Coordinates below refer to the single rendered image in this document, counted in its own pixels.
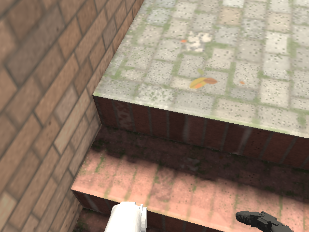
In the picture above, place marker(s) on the robot right hand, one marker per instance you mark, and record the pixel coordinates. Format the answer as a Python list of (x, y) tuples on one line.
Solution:
[(263, 221)]

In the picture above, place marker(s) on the left robot thigh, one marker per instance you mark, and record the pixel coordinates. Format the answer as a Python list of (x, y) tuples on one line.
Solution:
[(127, 217)]

